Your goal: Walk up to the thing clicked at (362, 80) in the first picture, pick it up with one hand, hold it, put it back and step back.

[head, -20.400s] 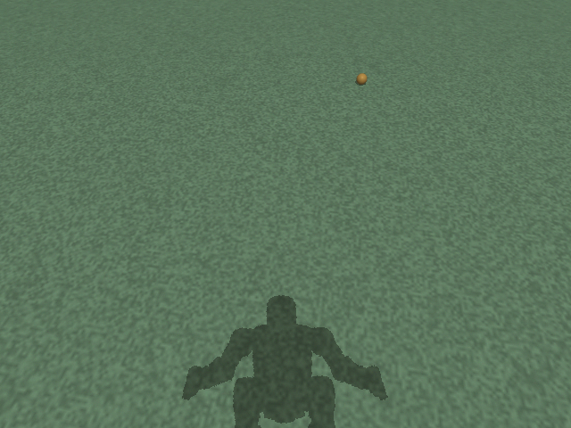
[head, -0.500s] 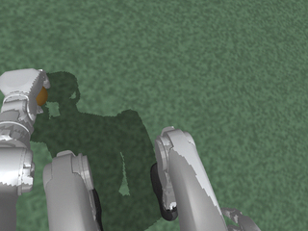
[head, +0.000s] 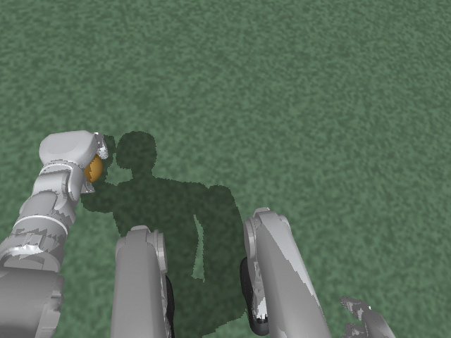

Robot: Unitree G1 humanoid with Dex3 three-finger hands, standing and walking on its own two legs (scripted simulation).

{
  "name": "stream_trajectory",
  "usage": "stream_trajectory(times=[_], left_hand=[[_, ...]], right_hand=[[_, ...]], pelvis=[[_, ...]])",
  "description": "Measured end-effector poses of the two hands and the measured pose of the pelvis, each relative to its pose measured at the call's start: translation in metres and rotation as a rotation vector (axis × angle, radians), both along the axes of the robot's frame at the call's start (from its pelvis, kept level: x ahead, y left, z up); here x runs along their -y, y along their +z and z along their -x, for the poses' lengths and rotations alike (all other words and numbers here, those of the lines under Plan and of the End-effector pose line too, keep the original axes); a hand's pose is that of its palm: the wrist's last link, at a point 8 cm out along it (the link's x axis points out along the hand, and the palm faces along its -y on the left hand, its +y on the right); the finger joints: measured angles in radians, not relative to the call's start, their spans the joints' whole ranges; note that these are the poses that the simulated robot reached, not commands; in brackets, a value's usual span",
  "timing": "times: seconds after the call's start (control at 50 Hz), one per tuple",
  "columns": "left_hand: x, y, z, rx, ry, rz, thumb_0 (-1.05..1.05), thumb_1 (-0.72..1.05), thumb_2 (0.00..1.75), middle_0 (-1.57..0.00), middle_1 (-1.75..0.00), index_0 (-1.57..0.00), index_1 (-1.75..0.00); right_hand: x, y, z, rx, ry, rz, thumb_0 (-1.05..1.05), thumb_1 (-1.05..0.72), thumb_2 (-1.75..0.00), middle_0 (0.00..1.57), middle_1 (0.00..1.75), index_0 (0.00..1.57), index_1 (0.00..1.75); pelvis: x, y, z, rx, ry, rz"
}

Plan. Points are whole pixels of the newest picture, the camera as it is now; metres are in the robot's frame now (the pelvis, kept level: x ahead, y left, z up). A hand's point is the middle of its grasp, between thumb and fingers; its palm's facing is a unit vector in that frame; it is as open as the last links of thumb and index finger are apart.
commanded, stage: lift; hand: left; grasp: from above
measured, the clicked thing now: (83, 166) +0.45 +0.23 -0.14
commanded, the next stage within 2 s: hold in 1.16 s
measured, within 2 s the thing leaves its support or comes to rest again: neither
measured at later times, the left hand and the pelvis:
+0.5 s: hand (10, 166) +0.37 +0.23 +0.08, palm faces -0.46 -0.08 -0.88, open 8.7 cm; pelvis +0.02 +0.00 +0.17, yaw +2 degrees
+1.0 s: hand out of the picture +0.38 +0.22 +0.19, palm faces -0.46 -0.08 -0.88, open 8.8 cm; pelvis +0.06 +0.00 +0.28, yaw +1 degrees
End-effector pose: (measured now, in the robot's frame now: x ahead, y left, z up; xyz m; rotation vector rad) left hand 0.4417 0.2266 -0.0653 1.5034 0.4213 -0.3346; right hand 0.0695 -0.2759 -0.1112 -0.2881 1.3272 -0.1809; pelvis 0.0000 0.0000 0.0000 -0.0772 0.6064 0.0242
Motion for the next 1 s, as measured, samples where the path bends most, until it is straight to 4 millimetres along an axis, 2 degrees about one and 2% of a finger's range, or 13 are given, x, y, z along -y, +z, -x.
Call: stream_trajectory(times=[0.24,0.42,0.54,0.76,1.0], left_hand=[[-0.006,0.099,0.031,0.017,0.051,-0.001,-0.01,0.07,0.5,-0.73,-0.69,-0.81,-0.68],[-0.005,0.175,0.054,-0.002,0.067,0.01,-0.01,0.05,0.53,-0.73,-0.69,-0.81,-0.69],[-0.002,0.219,0.062,-0.007,0.059,0.008,-0.01,0.05,0.54,-0.72,-0.7,-0.8,-0.7],[0.001,0.273,0.063,-0.014,0.06,0.005,-0.01,0.07,0.54,-0.69,-0.72,-0.77,-0.72],[0.003,0.315,0.059,-0.002,0.07,0.006,-0.01,0.07,0.55,-0.69,-0.72,-0.77,-0.73]], right_hand=[[-0.006,0.079,-0.039,0.138,-0.023,0.01,0.0,-0.92,-0.9,0.2,0.3,0.2,0.3],[-0.015,0.144,-0.047,0.187,-0.063,-0.005,0.0,-0.92,-0.9,0.2,0.3,0.2,0.3],[-0.018,0.185,-0.047,0.199,-0.081,-0.005,0.0,-0.92,-0.9,0.2,0.3,0.2,0.3],[-0.015,0.24,-0.048,0.201,-0.094,0.001,0.01,-0.92,-0.9,0.2,0.3,0.2,0.3],[-0.014,0.277,-0.065,0.214,-0.088,-0.017,0.01,-0.92,-0.9,0.2,0.3,0.2,0.3]], pelvis=[[0.0,0.079,-0.004,0.08,0.011,-0.02],[-0.001,0.146,-0.015,0.169,0.007,-0.036],[-0.001,0.187,-0.024,0.234,0.005,-0.044],[-0.002,0.243,-0.042,0.322,0.0,-0.054],[-0.001,0.282,-0.06,0.391,-0.004,-0.068]])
